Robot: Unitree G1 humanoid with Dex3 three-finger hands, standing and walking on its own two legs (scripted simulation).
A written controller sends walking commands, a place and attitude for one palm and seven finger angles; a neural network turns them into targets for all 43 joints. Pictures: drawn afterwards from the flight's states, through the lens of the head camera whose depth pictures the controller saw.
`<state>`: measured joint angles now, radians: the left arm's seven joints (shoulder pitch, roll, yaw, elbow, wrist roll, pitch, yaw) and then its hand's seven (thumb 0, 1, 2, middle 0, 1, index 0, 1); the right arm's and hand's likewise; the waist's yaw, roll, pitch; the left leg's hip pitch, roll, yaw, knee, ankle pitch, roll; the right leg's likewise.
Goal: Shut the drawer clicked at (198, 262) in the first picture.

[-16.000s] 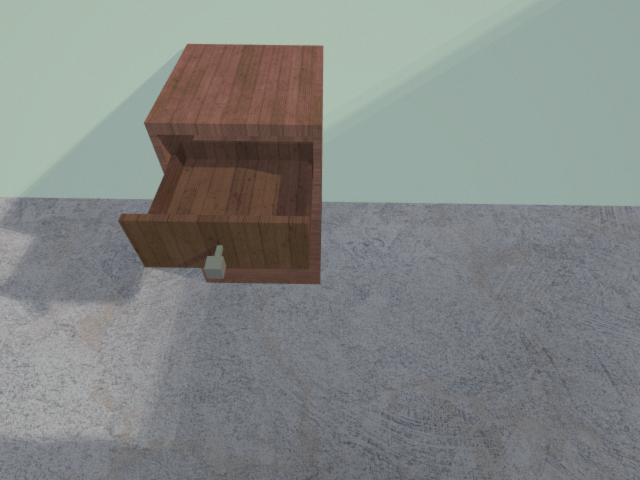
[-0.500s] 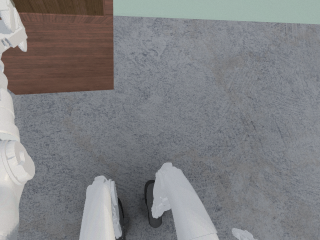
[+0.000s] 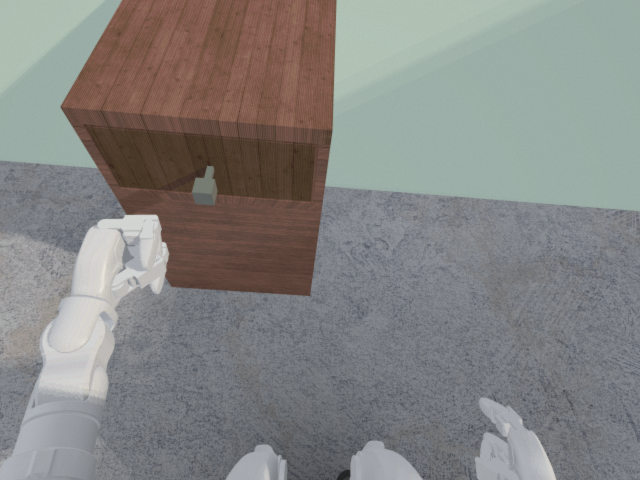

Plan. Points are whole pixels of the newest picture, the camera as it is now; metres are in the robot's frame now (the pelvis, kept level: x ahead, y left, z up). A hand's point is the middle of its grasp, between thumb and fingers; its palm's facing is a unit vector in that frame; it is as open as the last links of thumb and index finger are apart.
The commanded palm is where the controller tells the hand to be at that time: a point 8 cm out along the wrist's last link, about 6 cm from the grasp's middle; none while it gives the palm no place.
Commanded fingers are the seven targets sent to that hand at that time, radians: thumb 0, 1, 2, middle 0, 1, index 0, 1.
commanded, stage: draw the hand back to the body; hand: left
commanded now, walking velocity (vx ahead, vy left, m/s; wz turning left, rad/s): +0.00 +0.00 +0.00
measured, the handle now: (207, 183) +0.60 +0.21 -0.12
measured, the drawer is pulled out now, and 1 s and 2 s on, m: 0.00 0.00 0.00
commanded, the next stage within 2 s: step back with the hand held close in 0.84 s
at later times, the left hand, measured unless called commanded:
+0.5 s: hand (40, 310) +0.25 +0.22 +0.18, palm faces +0.31 -0.88 -0.35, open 3.3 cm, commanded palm +0.19 +0.27 +0.20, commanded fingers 0.00 0.90 0.90 -1.40 -1.60 -1.40 -1.60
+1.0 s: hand out of the picture +0.18 +0.19 +0.23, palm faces +0.40 -0.82 -0.41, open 3.3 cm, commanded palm +0.13 +0.24 +0.25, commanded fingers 0.00 0.90 0.90 -1.40 -1.60 -1.40 -1.60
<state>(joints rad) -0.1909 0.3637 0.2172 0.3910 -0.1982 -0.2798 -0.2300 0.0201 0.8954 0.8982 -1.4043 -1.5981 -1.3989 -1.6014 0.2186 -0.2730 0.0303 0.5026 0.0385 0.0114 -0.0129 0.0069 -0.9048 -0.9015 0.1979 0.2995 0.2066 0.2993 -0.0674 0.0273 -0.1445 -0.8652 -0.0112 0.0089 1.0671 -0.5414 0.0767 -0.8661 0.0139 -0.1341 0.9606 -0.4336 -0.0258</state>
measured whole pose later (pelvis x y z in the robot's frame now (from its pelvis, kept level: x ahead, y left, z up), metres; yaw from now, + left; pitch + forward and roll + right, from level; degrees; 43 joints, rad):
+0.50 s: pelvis +0.03 -0.01 +0.07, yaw +1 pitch -1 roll -1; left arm 0.38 0.33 0.19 -0.24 -0.07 -0.04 0.10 0.02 0.89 0.90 -1.40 -1.60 -1.40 -1.60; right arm 0.21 -0.23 0.06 0.55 0.02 -0.04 -0.05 0.01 -0.90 -0.90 0.20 0.30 0.21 0.30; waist 0.03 0.08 -0.03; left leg -0.14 -0.04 0.03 0.48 -0.33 0.06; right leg -0.17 0.02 -0.09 0.45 -0.27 -0.03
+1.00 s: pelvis +0.00 -0.04 +0.07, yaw +0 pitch -5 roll -1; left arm 0.54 0.33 0.28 -0.45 -0.07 -0.12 0.11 0.02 0.89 0.90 -1.41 -1.60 -1.40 -1.60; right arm 0.23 -0.23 0.02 0.61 0.01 -0.13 -0.06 0.01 -0.90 -0.90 0.20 0.30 0.21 0.30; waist 0.05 0.09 -0.01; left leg -0.09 0.00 0.02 0.48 -0.31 0.02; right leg -0.13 0.05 -0.10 0.44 -0.24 -0.07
